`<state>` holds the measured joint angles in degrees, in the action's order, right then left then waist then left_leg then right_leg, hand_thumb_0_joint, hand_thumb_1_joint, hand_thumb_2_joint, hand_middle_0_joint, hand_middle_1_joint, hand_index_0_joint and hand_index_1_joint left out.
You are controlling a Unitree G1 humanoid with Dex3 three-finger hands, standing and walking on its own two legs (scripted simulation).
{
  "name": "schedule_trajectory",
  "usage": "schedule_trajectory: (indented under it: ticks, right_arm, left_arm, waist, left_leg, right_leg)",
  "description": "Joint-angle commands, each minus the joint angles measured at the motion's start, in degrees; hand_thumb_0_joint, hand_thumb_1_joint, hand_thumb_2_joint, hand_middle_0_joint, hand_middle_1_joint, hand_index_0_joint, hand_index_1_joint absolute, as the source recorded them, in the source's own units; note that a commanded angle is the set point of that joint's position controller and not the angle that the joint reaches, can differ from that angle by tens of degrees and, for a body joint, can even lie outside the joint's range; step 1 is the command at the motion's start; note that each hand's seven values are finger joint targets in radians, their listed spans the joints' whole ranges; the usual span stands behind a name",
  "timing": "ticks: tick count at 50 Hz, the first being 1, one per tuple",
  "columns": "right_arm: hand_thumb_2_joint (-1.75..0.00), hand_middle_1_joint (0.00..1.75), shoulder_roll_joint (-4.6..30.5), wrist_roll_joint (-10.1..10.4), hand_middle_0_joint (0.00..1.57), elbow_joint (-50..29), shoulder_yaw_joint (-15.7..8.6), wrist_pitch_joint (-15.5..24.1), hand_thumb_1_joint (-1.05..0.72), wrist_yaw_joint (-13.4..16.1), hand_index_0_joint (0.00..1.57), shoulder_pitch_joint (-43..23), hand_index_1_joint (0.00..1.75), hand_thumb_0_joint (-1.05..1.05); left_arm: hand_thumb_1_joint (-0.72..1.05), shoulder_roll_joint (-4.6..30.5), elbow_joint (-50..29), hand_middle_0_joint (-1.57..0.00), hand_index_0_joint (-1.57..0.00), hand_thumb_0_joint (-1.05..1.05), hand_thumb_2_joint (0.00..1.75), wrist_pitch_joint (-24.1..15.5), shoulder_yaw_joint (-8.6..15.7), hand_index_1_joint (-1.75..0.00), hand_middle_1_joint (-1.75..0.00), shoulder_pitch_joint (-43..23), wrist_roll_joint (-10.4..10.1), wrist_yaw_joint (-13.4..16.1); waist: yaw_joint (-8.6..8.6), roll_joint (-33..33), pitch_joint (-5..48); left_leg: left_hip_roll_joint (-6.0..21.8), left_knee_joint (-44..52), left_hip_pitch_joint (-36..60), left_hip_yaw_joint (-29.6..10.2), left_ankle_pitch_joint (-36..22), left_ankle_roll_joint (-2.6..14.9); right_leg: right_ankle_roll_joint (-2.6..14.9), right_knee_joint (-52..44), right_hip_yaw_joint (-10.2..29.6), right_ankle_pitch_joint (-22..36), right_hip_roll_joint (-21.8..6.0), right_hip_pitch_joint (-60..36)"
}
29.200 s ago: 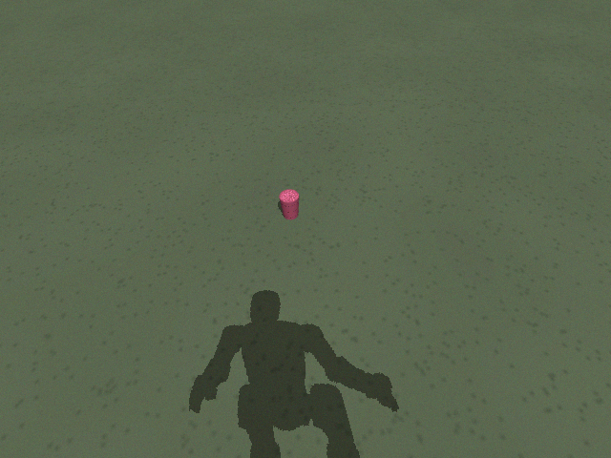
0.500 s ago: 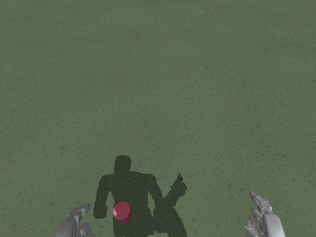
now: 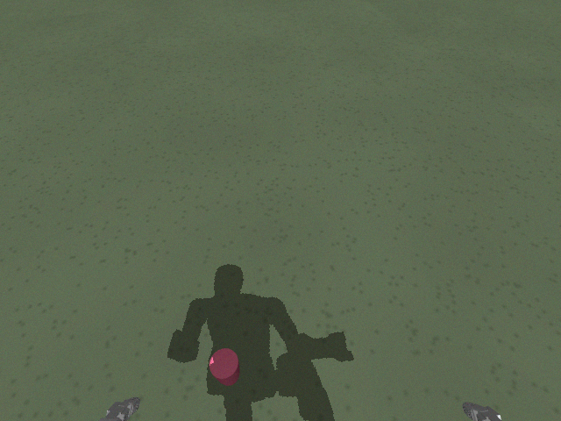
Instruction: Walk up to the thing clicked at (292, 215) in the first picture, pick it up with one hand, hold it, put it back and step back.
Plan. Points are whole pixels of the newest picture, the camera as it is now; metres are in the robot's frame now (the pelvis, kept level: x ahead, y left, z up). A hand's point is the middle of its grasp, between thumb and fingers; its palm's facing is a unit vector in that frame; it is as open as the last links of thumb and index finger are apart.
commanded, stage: stand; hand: left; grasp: from above
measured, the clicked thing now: (226, 368) +0.39 +0.23 -0.68
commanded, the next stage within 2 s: none
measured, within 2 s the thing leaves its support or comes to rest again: neither
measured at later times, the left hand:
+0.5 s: hand out of the picture +0.02 +0.25 -0.13, palm faces +0.05 -0.94 -0.33, open 7.3 cm
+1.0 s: hand out of the picture +0.04 +0.24 -0.12, palm faces +0.03 -0.95 -0.32, open 7.3 cm
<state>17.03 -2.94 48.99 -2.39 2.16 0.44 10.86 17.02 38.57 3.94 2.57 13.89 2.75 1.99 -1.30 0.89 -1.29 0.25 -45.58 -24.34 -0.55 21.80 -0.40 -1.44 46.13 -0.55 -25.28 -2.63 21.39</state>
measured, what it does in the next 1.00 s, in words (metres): stands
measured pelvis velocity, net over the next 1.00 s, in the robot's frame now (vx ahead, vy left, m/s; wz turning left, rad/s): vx -0.01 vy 0.00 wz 0.01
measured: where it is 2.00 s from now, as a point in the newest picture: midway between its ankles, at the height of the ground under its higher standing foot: outside the picture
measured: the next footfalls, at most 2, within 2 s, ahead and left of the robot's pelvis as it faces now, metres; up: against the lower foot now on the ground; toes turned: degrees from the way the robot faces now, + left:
none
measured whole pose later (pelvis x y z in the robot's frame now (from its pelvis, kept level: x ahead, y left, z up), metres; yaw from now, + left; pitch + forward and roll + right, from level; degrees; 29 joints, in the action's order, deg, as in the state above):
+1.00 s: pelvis -0.01 +0.00 +0.04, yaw +0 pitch -5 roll +0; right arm 18.0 -1.1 65.1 -1.5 0.0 0.4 8.7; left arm 17.2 65.0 0.1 1.9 8.9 1.3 0.9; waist -0.4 -0.7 -4.0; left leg 1.3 -21.5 -7.8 -1.3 9.1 -1.1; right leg -1.1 20.3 -1.8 -11.6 -1.3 4.1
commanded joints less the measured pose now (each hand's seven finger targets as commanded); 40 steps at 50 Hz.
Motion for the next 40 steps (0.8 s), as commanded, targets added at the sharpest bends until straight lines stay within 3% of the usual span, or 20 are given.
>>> schedule_trajectory:
  ticks: [1,6,8,10,13,17,25,27,30,32,40]
  right_arm:
    - [-0.90,0.30,8.19,0.06,0.20,-2.67,-2.65,0.94,-0.90,0.74,0.20,-1.97,0.30,0.00]
    - [-0.90,0.30,8.83,0.39,0.20,1.10,-2.57,0.11,-0.90,1.29,0.20,-2.19,0.30,0.00]
    - [-0.90,0.30,9.72,0.42,0.20,2.65,-2.45,0.05,-0.90,1.52,0.20,-1.93,0.30,0.00]
    - [-0.90,0.30,10.29,0.60,0.20,3.59,-2.39,-0.16,-0.90,1.50,0.20,-3.49,0.30,0.00]
    - [-0.90,0.30,10.48,0.74,0.20,5.05,-2.23,-0.55,-0.90,1.55,0.20,-4.08,0.30,0.00]
    - [-0.90,0.30,10.24,1.23,0.20,7.15,-2.26,-0.54,-0.90,1.45,0.20,-3.29,0.30,0.00]
    - [-0.90,0.30,9.92,1.40,0.20,9.67,-2.05,-1.07,-0.90,1.03,0.20,-4.24,0.30,0.00]
    - [-0.90,0.30,9.90,1.57,0.20,10.13,-2.01,-1.04,-0.90,0.93,0.20,-4.09,0.30,0.00]
    - [-0.90,0.30,10.45,1.49,0.20,10.77,-1.94,-1.30,-0.90,0.89,0.20,-4.36,0.30,0.00]
    - [-0.90,0.30,10.36,1.46,0.20,11.17,-1.67,-1.20,-0.90,0.88,0.20,-3.97,0.30,0.00]
    - [-0.90,0.30,10.76,1.70,0.20,11.85,-1.23,-1.10,-0.90,0.70,0.20,-4.46,0.30,0.00]
  left_arm:
    - [0.90,8.50,-0.10,-0.20,-0.20,0.00,0.90,-4.25,3.00,-0.30,-0.30,-3.53,-0.24,0.88]
    - [0.90,8.98,6.86,-0.20,-0.20,0.00,0.90,-4.38,2.84,-0.30,-0.30,-3.00,-0.59,0.96]
    - [0.90,8.28,9.03,-0.20,-0.20,0.00,0.90,-4.11,2.57,-0.30,-0.30,-3.07,-0.91,0.95]
    - [0.90,8.13,11.51,-0.20,-0.20,0.00,0.90,-3.89,2.28,-0.30,-0.30,-2.06,-0.89,0.80]
    - [0.90,8.73,14.32,-0.20,-0.20,0.00,0.90,-4.00,2.25,-0.30,-0.30,-3.17,-0.70,0.51]
    - [0.90,9.37,17.25,-0.20,-0.20,0.00,0.90,-4.60,2.03,-0.30,-0.30,-2.98,-0.82,0.28]
    - [0.90,9.90,20.71,-0.20,-0.20,0.00,0.90,-4.97,1.40,-0.30,-0.30,-4.02,-0.67,0.24]
    - [0.90,10.39,21.07,-0.20,-0.20,0.00,0.90,-5.16,1.43,-0.30,-0.30,-4.27,-0.78,0.27]
    - [0.90,10.50,21.66,-0.20,-0.20,0.00,0.90,-4.93,1.34,-0.30,-0.30,-4.55,-0.90,0.22]
    - [0.90,10.84,21.96,-0.20,-0.20,0.00,0.90,-5.07,1.40,-0.30,-0.30,-5.05,-1.14,0.13]
    - [0.90,11.74,22.87,-0.20,-0.20,0.00,0.90,-5.09,1.45,-0.30,-0.30,-5.89,-1.24,-0.05]
  waist:
    - [0.30,-0.44,6.24]
    - [0.27,-1.14,3.69]
    - [0.03,-4.52,2.61]
    - [-0.28,-5.60,0.02]
    - [0.07,-4.51,-1.94]
    - [0.49,-2.56,-0.19]
    - [0.69,-0.35,-2.72]
    - [0.88,0.17,-1.59]
    - [0.85,-1.34,-3.05]
    - [0.94,-1.24,-2.33]
    - [0.92,-0.90,-2.40]
  left_leg:
    - [2.43,8.49,9.24,-4.16,-18.43,3.97]
    - [3.37,13.83,10.82,-5.57,-17.58,3.60]
    - [4.89,18.44,11.09,-7.78,-15.94,3.79]
    - [5.48,22.58,9.89,-9.21,-8.65,3.64]
    - [5.17,26.13,8.81,-9.19,-2.51,2.91]
    - [5.09,26.27,13.47,-7.91,-7.13,2.57]
    - [4.62,27.10,14.54,-6.94,-7.22,1.76]
    - [4.65,26.39,16.80,-6.45,-10.23,1.79]
    - [4.81,27.72,15.11,-6.78,-6.70,1.72]
    - [5.13,28.22,14.94,-6.74,-8.31,1.83]
    - [5.18,28.17,15.96,-6.19,-10.93,1.59]
  right_leg:
    - [3.01,-11.61,4.17,18.33,-2.88,-3.28]
    - [2.98,-15.71,3.62,17.09,-2.83,-6.59]
    - [2.43,-16.19,2.36,14.52,-1.72,-7.99]
    - [2.25,-18.48,1.87,11.16,-1.30,-8.48]
    - [2.04,-21.19,2.08,10.82,-1.71,-10.54]
    - [2.02,-24.51,2.76,12.44,-2.75,-12.04]
    - [1.44,-28.95,3.27,9.39,-3.28,-11.46]
    - [1.59,-29.86,3.70,10.77,-3.84,-11.47]
    - [1.43,-29.90,3.46,8.70,-3.47,-11.35]
    - [1.61,-29.68,3.73,11.05,-3.85,-12.92]
    - [1.73,-30.87,4.24,10.90,-4.19,-12.74]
